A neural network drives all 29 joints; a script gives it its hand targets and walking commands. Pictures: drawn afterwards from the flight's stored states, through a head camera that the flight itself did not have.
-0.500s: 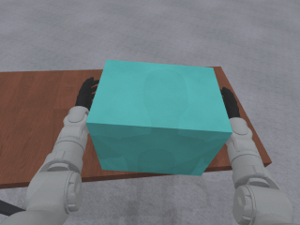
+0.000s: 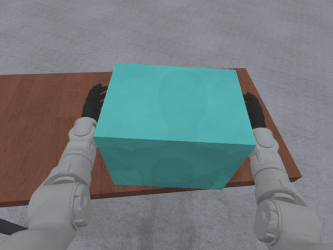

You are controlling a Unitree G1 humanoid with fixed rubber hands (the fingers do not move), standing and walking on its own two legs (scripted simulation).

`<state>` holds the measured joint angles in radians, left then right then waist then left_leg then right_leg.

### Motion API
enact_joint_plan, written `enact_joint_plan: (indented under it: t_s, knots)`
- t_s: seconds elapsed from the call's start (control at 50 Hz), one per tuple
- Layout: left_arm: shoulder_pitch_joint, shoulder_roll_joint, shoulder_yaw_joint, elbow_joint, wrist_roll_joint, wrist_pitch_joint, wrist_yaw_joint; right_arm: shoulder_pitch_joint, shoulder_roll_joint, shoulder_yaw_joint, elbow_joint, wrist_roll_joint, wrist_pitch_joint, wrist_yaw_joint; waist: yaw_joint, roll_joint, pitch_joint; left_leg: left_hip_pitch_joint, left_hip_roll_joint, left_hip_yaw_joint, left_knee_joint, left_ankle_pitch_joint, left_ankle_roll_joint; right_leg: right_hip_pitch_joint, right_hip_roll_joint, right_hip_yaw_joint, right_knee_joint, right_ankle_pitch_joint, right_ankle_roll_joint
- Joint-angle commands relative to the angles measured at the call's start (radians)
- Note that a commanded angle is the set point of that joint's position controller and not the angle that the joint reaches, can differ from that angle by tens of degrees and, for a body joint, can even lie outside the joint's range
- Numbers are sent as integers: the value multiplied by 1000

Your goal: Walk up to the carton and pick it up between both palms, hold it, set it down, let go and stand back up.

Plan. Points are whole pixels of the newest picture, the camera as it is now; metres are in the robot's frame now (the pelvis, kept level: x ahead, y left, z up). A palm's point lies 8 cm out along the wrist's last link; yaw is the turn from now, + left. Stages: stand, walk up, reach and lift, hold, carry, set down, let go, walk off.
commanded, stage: set down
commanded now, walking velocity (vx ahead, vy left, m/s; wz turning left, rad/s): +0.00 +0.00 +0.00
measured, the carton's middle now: (171, 130) +0.42 +0.00 +0.01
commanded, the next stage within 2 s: none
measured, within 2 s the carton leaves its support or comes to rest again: neither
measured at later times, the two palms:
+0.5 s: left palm (92, 114) +0.42 +0.20 +0.07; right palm (254, 125) +0.40 -0.21 +0.07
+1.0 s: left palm (92, 114) +0.42 +0.20 +0.07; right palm (254, 126) +0.40 -0.21 +0.07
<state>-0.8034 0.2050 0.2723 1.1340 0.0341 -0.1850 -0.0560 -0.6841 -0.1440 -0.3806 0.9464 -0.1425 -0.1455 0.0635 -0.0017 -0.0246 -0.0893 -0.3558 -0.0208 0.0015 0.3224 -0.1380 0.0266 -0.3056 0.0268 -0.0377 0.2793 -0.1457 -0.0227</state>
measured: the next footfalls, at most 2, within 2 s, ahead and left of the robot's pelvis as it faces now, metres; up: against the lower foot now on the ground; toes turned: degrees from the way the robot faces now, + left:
none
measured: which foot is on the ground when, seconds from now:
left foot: down 0.00-1.00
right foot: down 0.00-1.00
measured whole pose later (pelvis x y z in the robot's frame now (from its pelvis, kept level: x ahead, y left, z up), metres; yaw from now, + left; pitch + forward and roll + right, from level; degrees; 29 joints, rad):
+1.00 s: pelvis +0.00 +0.00 +0.00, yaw +0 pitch +8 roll +0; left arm -0.81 0.20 0.37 1.13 0.14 -0.23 -0.09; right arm -0.70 -0.12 -0.42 0.99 -0.16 -0.23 0.06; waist 0.00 -0.03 -0.05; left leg -0.32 -0.01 0.03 0.32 -0.15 0.02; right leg -0.29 0.02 -0.05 0.30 -0.16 -0.03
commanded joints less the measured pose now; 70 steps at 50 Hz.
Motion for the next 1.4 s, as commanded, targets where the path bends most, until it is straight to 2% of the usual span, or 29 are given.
enact_joint_plan:
  t_s: [0.0,0.14,0.16,0.22,0.32,0.42,0.48,0.52,0.56,0.6,0.7,0.76,0.8,0.82,0.84,0.9,0.96,0.98,1.02,1.04,1.08,1.1,1.14,1.18,1.22,1.26,1.28,1.34,1.38]
  knots:
    - [-604,-506,-197,-152,31,-38,-83,-560,508,256,-108,-22,-76,98,-3,74,-517,254,51,19,35,301,-70,139,-37,-40,26,302,42]
    - [-544,-497,-192,-135,44,-51,-87,-523,494,261,-99,-19,-96,93,0,57,-481,258,50,19,45,323,-70,127,-33,-41,26,317,47]
    - [-547,-498,-193,-132,45,-53,-87,-509,493,258,-75,-26,-94,92,-9,62,-463,254,54,15,42,321,-74,133,-33,-41,24,316,44]
    - [-517,-486,-163,-105,58,-55,-96,-487,489,254,-60,-25,-87,92,-1,48,-418,228,48,20,25,272,-58,143,-39,-37,24,292,48]
    - [-501,-494,-150,-93,78,-60,-96,-461,491,233,-41,-43,-92,95,-7,61,-384,243,52,20,15,248,-60,119,-38,-40,11,241,43]
    - [-477,-478,-136,-87,89,-63,-100,-448,489,221,-52,-45,-97,91,-2,52,-384,238,52,24,18,264,-56,131,-39,-35,14,258,47]
    - [-493,-464,-117,-83,102,-68,-99,-438,496,204,-36,-62,-90,94,-3,52,-362,208,46,28,4,210,-47,126,-45,-32,11,218,48]
    - [-471,-475,-116,-74,107,-65,-103,-432,494,201,-38,-66,-91,94,-10,45,-351,220,49,26,4,226,-48,125,-41,-39,15,242,50]
    - [-453,-469,-100,-53,115,-66,-107,-421,500,209,-34,-68,-92,94,1,38,-343,204,46,29,3,218,-42,137,-43,-33,19,246,53]
    - [-461,-467,-105,-62,112,-73,-109,-424,503,203,-35,-80,-95,91,-10,26,-339,212,46,29,1,205,-41,133,-44,-35,17,246,58]
    - [-430,-451,-78,-63,127,-67,-108,-395,483,195,-31,-79,-91,89,-1,34,-311,205,47,28,0,217,-39,133,-44,-35,19,238,56]
    - [-428,-440,-67,-53,140,-65,-105,-386,478,175,-6,-84,-85,93,-4,37,-282,230,51,28,-3,201,-42,94,-40,-44,7,186,51]
    - [-418,-428,-59,-51,147,-62,-103,-374,468,174,2,-77,-83,93,4,45,-281,241,51,28,1,207,-42,85,-40,-36,1,179,49]
    - [-401,-421,-56,-56,146,-61,-102,-355,446,167,-3,-83,-84,91,-7,45,-281,242,50,28,2,219,-42,89,-40,-38,5,189,48]
    - [-406,-396,-48,-48,141,-62,-100,-357,425,158,0,-85,-83,86,-6,24,-280,230,51,27,0,198,-34,91,-42,-34,4,179,50]
    - [-392,-306,-28,-55,139,-70,-82,-345,341,141,8,-78,-87,69,-1,21,-289,220,49,30,4,205,-36,97,-38,-31,13,189,54]
    - [-369,-147,9,-72,137,-68,-34,-307,170,108,52,-40,-93,31,-3,36,-304,253,51,31,23,261,-49,68,-30,-29,15,203,55]
    - [-369,-115,-13,-68,120,-65,-17,-310,130,123,73,-4,-92,12,-1,41,-293,246,48,30,25,251,-44,55,-28,-22,10,187,53]
    - [-359,36,-59,-55,29,-70,36,-331,-40,178,94,113,-101,-33,10,46,-366,243,55,25,53,289,-54,22,-14,-13,29,191,46]
    - [-388,57,-107,-42,-28,-77,59,-369,-85,216,121,177,-109,-49,8,67,-422,237,56,19,76,317,-62,-12,-6,-11,39,193,40]
    - [-417,118,-176,15,-133,-92,84,-420,-149,290,146,276,-115,-71,9,68,-498,193,59,14,121,311,-64,-46,-3,-3,70,185,32]
    - [-436,146,-205,39,-178,-109,90,-439,-165,327,151,322,-119,-81,23,60,-548,177,60,9,145,314,-61,-60,-4,3,90,186,33]
    - [-483,198,-260,76,-251,-150,90,-495,-211,382,147,393,-135,-96,12,67,-660,156,58,5,205,352,-70,-72,-5,7,136,241,35]
    - [-512,230,-287,112,-301,-192,79,-542,-239,422,122,451,-161,-111,14,48,-745,119,54,4,267,417,-77,-52,-4,8,191,349,45]
    - [-544,263,-303,152,-329,-216,64,-583,-278,436,133,478,-182,-121,4,48,-787,105,49,3,306,434,-90,-75,-3,-4,232,399,57]
    - [-545,307,-301,166,-339,-228,55,-585,-335,458,157,513,-201,-123,11,40,-820,90,45,7,335,480,-99,-55,2,-7,266,467,64]
    - [-549,310,-310,172,-339,-226,48,-588,-357,470,181,532,-205,-124,-6,48,-818,74,43,8,348,492,-100,-65,2,-5,280,500,67]
    - [-552,337,-312,182,-353,-220,34,-588,-384,512,239,589,-205,-109,1,36,-801,57,41,8,357,481,-96,-100,8,-9,301,480,74]
    - [-558,342,-332,211,-367,-210,25,-590,-395,535,296,620,-192,-99,2,39,-762,33,40,10,355,407,-90,-138,6,-10,299,392,73]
